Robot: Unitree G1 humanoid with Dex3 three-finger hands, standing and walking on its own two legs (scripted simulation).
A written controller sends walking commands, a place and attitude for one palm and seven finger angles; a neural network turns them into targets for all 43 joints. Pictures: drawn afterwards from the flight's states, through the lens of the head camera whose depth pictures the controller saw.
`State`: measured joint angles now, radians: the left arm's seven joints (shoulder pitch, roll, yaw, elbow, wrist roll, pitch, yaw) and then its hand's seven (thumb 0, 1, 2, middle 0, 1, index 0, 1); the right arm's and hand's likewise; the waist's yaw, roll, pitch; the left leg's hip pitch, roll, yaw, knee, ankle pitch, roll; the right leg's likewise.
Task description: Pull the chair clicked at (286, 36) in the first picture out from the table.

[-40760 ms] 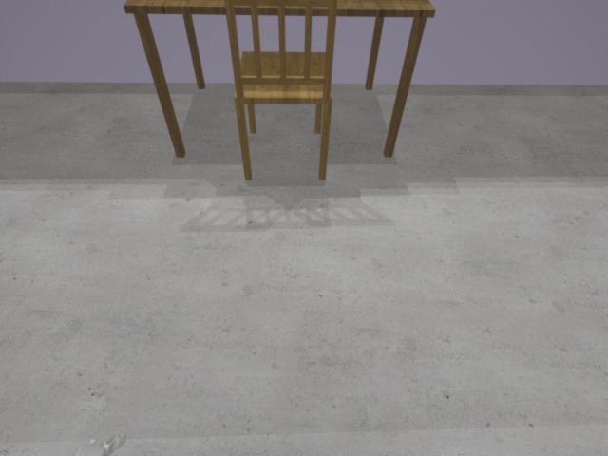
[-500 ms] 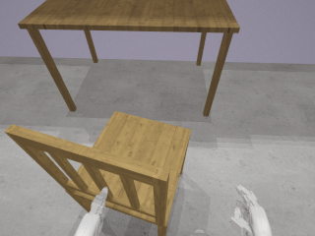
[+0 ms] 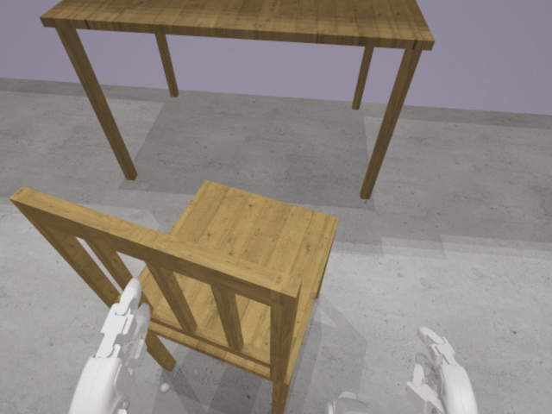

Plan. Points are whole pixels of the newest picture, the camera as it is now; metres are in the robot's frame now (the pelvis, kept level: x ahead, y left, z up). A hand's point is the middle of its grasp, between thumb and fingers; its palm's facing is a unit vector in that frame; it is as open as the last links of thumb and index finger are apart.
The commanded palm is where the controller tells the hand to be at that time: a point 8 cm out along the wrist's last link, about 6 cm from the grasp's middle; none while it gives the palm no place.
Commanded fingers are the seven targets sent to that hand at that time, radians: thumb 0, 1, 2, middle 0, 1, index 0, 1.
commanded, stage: draw the hand back to the body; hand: left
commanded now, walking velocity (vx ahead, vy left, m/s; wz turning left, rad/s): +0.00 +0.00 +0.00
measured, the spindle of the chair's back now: (175, 298) +0.30 +0.18 -0.03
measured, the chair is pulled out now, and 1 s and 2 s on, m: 0.68 0.68 0.68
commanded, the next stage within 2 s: step back with the hand held close in 1.34 s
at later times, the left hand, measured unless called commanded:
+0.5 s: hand (75, 356) +0.16 +0.21 +0.14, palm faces +0.29 -0.88 -0.37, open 15.6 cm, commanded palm +0.12 +0.25 +0.17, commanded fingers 0.00 0.10 0.51 -0.09 -0.14 -0.09 -0.14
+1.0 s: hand out of the picture +0.21 +0.26 +0.24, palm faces +0.50 -0.75 -0.44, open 8.9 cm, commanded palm +0.16 +0.30 +0.26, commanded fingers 0.00 0.90 0.90 -0.20 -0.30 -0.20 -0.30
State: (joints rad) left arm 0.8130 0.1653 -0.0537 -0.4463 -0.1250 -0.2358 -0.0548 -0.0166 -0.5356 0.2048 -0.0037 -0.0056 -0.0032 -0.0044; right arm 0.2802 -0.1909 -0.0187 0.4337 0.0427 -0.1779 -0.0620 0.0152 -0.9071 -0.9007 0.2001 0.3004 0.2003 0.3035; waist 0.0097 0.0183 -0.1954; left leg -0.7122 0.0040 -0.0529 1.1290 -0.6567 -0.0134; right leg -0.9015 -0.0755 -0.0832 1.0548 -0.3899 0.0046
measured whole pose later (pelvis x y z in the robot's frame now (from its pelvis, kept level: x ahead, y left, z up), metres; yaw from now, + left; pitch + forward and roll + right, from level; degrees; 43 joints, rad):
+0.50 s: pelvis +0.01 +0.00 +0.05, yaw +0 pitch +3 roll -1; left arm 0.76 0.28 0.10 -0.49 -0.04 -0.01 0.16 -0.01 -0.22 0.36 -0.05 -0.07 -0.05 -0.07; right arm 0.29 -0.21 0.00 0.50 0.04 -0.12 -0.13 0.02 -0.91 -0.90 0.20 0.30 0.20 0.30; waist 0.03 0.08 -0.11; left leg -0.33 0.01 -0.05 0.81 -0.54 -0.01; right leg -0.51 -0.07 -0.09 0.77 -0.30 0.01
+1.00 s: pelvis +0.02 +0.00 +0.08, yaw -1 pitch -3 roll -1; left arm 0.50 0.35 0.35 -0.41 -0.05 -0.09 0.18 0.00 0.66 0.79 -0.18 -0.26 -0.18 -0.26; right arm 0.23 -0.23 0.00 0.65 0.02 -0.16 -0.09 0.01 -0.91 -0.90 0.20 0.30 0.20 0.30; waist 0.06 0.08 0.00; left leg -0.04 0.02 -0.03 0.48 -0.39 -0.01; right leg -0.25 -0.04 -0.08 0.50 -0.19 0.01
